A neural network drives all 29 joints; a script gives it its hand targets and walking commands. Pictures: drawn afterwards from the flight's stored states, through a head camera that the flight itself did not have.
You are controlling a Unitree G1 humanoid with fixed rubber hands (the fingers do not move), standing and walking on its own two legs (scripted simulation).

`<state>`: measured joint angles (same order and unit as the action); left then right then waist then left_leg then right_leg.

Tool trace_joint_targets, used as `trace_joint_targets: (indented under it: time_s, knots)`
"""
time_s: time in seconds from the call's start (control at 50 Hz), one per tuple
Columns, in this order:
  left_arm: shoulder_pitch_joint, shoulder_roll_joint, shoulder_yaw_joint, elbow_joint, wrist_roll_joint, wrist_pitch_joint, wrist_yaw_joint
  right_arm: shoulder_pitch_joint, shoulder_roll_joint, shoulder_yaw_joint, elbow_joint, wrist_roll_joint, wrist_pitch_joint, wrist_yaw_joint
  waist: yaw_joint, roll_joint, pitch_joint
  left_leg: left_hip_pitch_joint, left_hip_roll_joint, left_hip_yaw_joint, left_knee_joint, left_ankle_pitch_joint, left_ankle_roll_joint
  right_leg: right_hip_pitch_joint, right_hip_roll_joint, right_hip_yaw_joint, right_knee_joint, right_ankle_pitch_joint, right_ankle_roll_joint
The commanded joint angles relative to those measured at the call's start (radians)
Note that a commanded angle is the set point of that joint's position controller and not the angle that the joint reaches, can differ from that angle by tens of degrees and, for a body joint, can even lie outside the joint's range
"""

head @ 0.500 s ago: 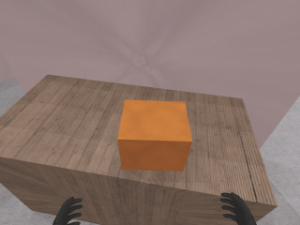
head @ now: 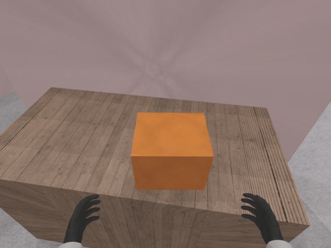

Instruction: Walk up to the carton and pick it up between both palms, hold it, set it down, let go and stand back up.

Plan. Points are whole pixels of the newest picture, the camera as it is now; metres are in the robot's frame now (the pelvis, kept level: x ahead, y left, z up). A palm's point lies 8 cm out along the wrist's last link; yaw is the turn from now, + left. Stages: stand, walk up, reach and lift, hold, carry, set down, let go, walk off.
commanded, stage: reach and lift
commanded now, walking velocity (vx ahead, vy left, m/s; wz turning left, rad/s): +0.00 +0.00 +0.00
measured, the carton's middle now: (170, 150) +0.46 +0.01 -0.05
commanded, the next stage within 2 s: none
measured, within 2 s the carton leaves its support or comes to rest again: neither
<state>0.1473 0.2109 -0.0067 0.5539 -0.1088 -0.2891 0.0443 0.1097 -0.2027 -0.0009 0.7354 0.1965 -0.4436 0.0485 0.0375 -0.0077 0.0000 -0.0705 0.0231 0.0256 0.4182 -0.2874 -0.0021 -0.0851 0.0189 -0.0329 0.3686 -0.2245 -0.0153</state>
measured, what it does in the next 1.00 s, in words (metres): stands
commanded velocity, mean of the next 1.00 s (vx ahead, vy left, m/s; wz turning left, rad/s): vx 0.00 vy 0.00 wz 0.00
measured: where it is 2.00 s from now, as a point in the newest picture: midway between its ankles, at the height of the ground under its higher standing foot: outside the picture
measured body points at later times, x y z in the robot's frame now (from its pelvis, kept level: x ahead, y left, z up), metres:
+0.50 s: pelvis -0.01 -0.01 +0.00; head -0.02 +0.01 +0.45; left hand +0.29 +0.22 +0.01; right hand +0.29 -0.22 +0.01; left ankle -0.04 +0.11 -0.74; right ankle -0.01 -0.11 -0.74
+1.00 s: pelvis -0.01 -0.01 +0.00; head +0.00 +0.00 +0.45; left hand +0.37 +0.22 +0.06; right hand +0.37 -0.21 +0.05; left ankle -0.04 +0.11 -0.74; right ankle -0.01 -0.11 -0.74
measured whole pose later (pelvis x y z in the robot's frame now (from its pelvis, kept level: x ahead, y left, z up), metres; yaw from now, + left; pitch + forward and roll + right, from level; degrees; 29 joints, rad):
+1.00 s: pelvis -0.01 -0.01 +0.00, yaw +0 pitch +6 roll -1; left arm -0.56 0.27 0.03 0.91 -0.19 -0.14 0.01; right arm -0.55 -0.29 0.09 0.99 0.36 -0.21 -0.02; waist 0.03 -0.01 -0.10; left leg -0.31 0.04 0.02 0.46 -0.26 -0.01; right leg -0.32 0.03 -0.03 0.39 -0.19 -0.02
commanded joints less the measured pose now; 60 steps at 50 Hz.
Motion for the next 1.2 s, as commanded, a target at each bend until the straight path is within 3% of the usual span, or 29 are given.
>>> trace_joint_targets:
  time_s: [0.0, 0.2, 0.46, 0.68, 0.96, 1.18]
  knots:
    - [-0.162, 0.087, 0.011, -0.071, -0.024, -0.081, 0.001, -0.157, -0.115, -0.026, -0.095, 0.021, -0.049, -0.004, -0.008, 0.021, -0.069, -0.061, -0.014, -0.011, -0.031, 0.35, -0.047, 0.007, -0.001, 0.045, -0.03, 0.161, -0.039]
    - [-0.366, 0.112, 0.006, 0.051, -0.071, -0.134, 0.002, -0.346, -0.114, 0.004, -0.033, 0.061, -0.047, -0.018, -0.014, 0.012, -0.129, -0.138, -0.018, -0.009, -0.015, 0.24, -0.03, -0.007, -0.012, 0.065, 0.013, 0.125, -0.026]
    - [-0.574, 0.133, 0.045, 0.069, -0.069, 0.011, -0.017, -0.548, -0.157, 0.041, -0.012, 0.118, 0.081, -0.048, -0.007, 0.014, -0.258, -0.084, -0.021, -0.005, -0.016, 0.388, -0.029, 0.022, 0.002, 0.058, 0.0, 0.277, -0.011]
    - [-0.797, 0.15, 0.058, 0.12, -0.064, 0.077, -0.028, -0.759, -0.187, 0.031, 0.032, 0.129, 0.157, -0.058, -0.013, 0.019, -0.343, -0.095, -0.017, -0.004, -0.009, 0.398, -0.027, -0.024, 0.005, 0.043, -0.009, 0.268, -0.004]
    - [-1.072, 0.196, 0.054, 0.247, -0.091, 0.127, -0.031, -1.038, -0.253, 0.057, 0.133, 0.176, 0.219, -0.066, -0.009, 0.026, -0.525, -0.108, -0.015, -0.002, 0.042, 0.475, -0.039, -0.078, 0.016, 0.019, 0.019, 0.344, 0.008]
    - [-1.308, 0.225, 0.014, 0.449, -0.135, 0.139, -0.027, -1.263, -0.293, 0.095, 0.293, 0.221, 0.267, -0.06, -0.007, 0.015, -0.604, -0.163, -0.011, -0.006, 0.073, 0.455, -0.037, -0.158, 0.012, 0.009, 0.043, 0.353, 0.016]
